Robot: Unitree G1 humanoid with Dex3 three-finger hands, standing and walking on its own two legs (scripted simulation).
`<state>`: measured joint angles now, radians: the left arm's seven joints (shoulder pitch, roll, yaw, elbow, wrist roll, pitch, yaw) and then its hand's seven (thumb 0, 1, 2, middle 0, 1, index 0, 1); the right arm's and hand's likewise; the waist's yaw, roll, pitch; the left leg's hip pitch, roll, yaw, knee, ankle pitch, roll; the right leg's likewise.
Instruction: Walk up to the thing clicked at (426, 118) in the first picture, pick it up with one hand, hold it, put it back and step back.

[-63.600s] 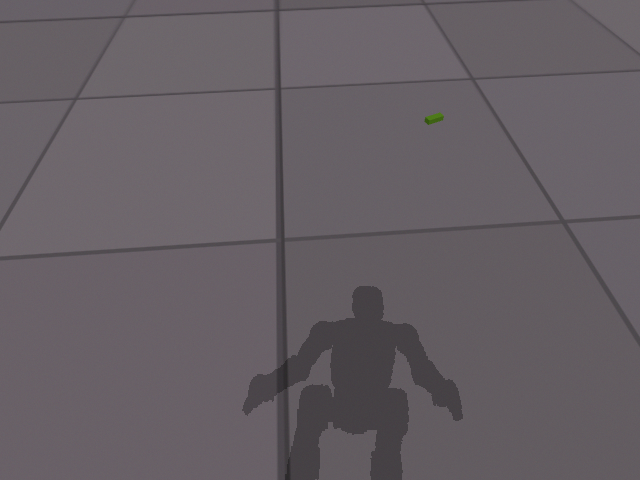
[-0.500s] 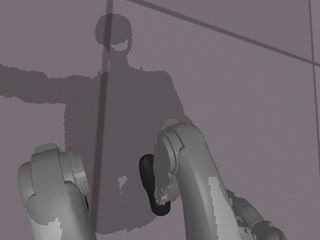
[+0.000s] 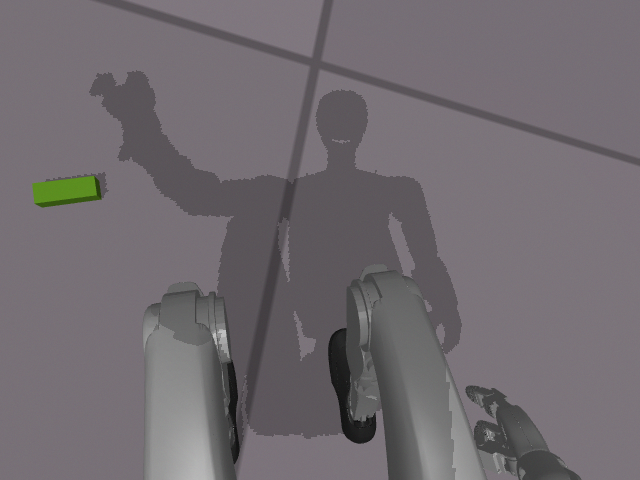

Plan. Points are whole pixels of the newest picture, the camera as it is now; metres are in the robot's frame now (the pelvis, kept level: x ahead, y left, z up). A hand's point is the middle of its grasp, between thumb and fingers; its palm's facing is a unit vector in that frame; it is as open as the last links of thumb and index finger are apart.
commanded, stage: go down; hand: left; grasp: from above
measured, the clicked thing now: (68, 191) +0.50 +0.38 -0.38
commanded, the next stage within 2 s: approach in 1.86 s
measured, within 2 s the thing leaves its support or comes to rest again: neither
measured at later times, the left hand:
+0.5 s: hand out of the picture +0.46 +0.40 +0.00, palm faces -0.43 -0.10 -0.90, open 14.1 cm
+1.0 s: hand out of the picture +0.45 +0.41 +0.04, palm faces -0.43 -0.10 -0.90, open 14.2 cm
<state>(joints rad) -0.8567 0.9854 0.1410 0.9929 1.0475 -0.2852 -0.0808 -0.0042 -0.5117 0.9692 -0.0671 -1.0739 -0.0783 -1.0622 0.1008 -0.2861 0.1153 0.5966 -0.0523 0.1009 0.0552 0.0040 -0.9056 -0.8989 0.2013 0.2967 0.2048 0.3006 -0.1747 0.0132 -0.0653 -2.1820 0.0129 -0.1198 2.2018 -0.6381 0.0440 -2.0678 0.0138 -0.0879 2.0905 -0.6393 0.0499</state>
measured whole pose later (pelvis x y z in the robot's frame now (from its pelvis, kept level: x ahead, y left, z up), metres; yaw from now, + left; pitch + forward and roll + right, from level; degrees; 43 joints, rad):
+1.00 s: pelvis +0.00 +0.00 +0.09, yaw +2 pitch +34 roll -9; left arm -0.90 1.00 0.17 1.14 1.11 -0.38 -0.06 0.00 -0.54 0.97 -0.09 -1.03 -0.09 -1.03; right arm 0.16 -0.26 0.09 0.66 -0.04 0.09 0.01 0.01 -0.91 -0.90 0.20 0.30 0.21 0.30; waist -0.19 0.03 -0.12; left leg -1.90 0.03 -0.10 1.91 -0.61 0.03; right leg -1.81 0.02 -0.08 1.80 -0.59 0.04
